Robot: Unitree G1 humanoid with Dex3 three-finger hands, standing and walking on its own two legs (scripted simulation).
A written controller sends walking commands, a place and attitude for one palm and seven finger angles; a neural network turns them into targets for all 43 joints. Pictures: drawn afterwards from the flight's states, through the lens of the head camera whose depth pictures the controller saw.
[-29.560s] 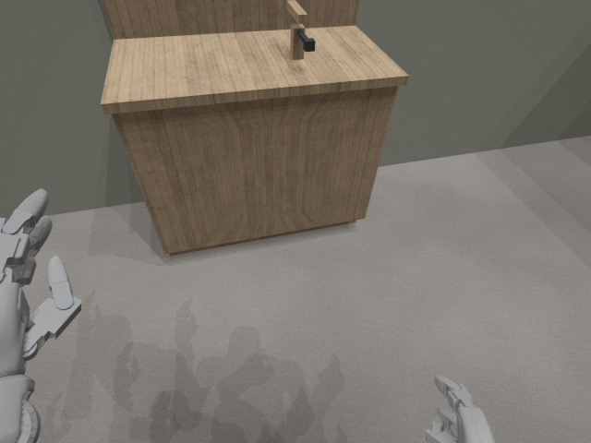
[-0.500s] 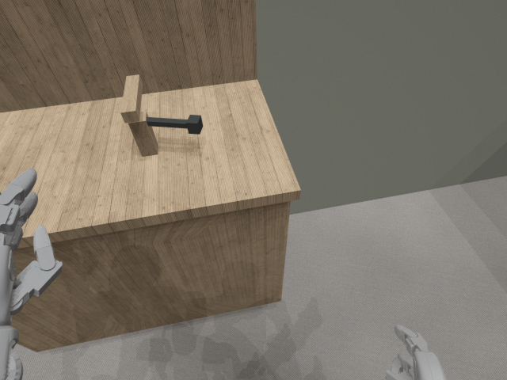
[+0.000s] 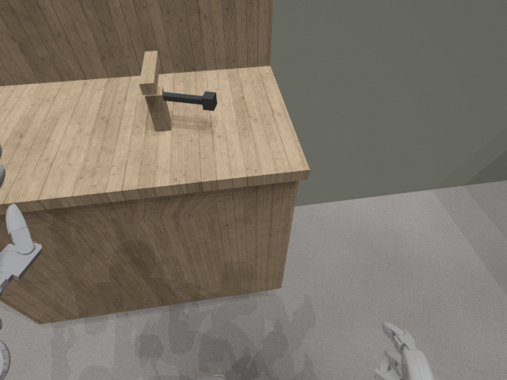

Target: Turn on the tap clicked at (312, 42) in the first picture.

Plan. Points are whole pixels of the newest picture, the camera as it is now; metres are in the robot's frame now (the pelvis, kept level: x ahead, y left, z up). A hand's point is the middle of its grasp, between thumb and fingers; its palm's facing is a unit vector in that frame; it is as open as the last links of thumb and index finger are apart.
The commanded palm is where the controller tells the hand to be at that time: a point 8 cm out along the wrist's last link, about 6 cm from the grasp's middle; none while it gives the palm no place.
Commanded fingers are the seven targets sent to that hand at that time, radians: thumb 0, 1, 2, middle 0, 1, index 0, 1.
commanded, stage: step back with the hand held close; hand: left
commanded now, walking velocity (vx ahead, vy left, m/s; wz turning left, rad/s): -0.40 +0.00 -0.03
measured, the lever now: (209, 101) +0.63 +0.14 +0.10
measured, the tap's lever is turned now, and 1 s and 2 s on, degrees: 71 71 71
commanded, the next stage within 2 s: stop stepping back and stand still in 0.50 s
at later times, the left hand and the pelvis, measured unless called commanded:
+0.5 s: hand (1, 339) +0.12 +0.24 +0.19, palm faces +0.46 -0.83 -0.33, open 7.5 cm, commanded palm +0.07 +0.27 +0.20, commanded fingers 0.00 0.90 0.90 -0.20 -0.30 -0.20 -0.30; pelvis -0.10 -0.01 +0.02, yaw -2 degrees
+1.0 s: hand out of the picture +0.00 +0.18 +0.18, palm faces +0.40 -0.83 -0.40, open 7.5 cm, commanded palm -0.06 +0.22 +0.20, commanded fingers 0.00 0.90 0.90 -0.20 -0.30 -0.20 -0.30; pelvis -0.22 -0.06 +0.03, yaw +1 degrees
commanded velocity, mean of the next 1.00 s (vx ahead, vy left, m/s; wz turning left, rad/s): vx -0.14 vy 0.07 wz -0.01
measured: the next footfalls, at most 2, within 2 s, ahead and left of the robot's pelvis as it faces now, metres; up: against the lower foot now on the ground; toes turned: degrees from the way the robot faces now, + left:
left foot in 0.24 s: -0.01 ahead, +0.12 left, +0.00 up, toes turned +3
right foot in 0.58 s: -0.19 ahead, -0.15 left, +0.00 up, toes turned -3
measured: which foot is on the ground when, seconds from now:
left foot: down 0.00-0.06, up 0.08-0.22, down 0.24-0.60, up 0.62-1.00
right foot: down 0.00-0.24, up 0.26-0.56, down 0.58-1.00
